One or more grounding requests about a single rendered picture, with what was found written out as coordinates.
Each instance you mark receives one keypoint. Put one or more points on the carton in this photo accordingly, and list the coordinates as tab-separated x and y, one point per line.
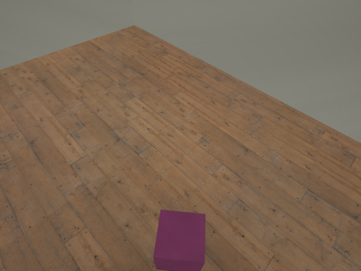
180	241

